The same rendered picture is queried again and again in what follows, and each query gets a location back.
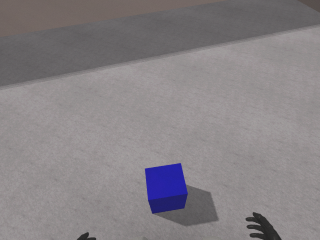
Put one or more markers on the right robot hand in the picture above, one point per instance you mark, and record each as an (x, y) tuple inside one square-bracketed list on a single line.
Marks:
[(265, 227)]

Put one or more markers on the carton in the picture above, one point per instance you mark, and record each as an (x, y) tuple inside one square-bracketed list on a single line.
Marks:
[(166, 188)]

